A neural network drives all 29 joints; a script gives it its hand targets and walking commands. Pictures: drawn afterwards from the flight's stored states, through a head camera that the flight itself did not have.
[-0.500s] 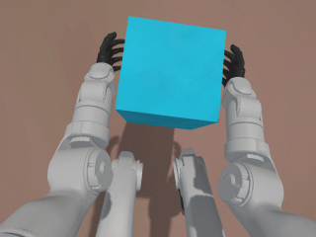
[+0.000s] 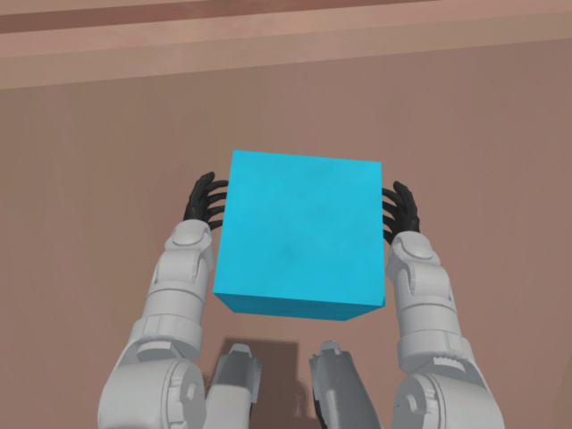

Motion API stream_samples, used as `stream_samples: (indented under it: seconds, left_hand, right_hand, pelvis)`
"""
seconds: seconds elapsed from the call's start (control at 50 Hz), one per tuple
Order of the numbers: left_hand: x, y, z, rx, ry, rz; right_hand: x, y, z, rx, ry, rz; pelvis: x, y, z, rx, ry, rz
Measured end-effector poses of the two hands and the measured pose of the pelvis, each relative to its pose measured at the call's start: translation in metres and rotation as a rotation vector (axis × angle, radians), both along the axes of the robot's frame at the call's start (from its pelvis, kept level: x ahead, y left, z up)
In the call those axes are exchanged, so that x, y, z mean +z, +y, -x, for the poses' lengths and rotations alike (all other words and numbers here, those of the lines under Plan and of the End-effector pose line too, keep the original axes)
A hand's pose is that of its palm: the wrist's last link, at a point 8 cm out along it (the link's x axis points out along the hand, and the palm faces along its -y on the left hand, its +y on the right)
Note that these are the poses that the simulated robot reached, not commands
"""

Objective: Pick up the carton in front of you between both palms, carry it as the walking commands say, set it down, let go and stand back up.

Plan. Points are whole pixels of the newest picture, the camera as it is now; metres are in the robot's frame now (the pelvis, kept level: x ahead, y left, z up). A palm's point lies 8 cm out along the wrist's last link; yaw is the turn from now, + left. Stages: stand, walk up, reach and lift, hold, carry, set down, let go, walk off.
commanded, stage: reach and lift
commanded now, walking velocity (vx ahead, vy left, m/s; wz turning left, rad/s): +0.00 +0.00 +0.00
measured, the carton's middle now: (297, 248) +0.40 -0.02 -0.11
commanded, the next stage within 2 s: hold in 1.74 s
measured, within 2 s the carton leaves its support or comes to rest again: neither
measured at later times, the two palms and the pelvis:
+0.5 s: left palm (153, 209) +0.37 +0.14 +0.11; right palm (449, 212) +0.36 -0.16 +0.11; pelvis +0.05 +0.00 +0.13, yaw +0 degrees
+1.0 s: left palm (113, 202) +0.34 +0.14 +0.18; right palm (490, 200) +0.34 -0.16 +0.18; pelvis +0.04 -0.01 +0.16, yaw +0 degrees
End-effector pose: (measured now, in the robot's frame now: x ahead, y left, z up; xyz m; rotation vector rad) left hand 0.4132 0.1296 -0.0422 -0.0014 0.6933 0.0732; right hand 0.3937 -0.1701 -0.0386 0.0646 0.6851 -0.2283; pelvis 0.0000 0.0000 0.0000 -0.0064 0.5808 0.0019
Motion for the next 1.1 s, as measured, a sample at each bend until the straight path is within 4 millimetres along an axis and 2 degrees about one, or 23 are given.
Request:
stream_samples:
  seconds: [0.44,0.58,0.72,0.82,1.1]
  left_hand:
    - [0.134,0.008,0.043,0.044,-0.011,-0.003]
    - [0.175,0.012,0.055,0.057,-0.018,-0.005]
    - [0.212,0.014,0.066,0.053,-0.036,-0.023]
    - [0.224,0.015,0.071,0.043,-0.019,-0.038]
    - [0.227,0.014,0.073,0.047,-0.012,-0.032]
  right_hand:
    - [0.133,0.008,0.03,0.046,-0.01,0.001]
    - [0.174,0.011,0.038,0.066,-0.017,0.007]
    - [0.211,0.013,0.046,0.092,-0.034,0.028]
    - [0.222,0.014,0.051,0.106,-0.016,0.041]
    - [0.225,0.013,0.053,0.103,-0.01,0.036]
  pelvis:
    - [0.117,-0.002,-0.045,-0.002,-0.299,-0.004]
    - [0.143,-0.004,-0.056,-0.003,-0.421,-0.005]
    - [0.157,-0.004,-0.06,-0.002,-0.543,-0.006]
    - [0.16,-0.005,-0.055,-0.004,-0.604,-0.005]
    - [0.159,-0.006,-0.041,-0.004,-0.639,-0.006]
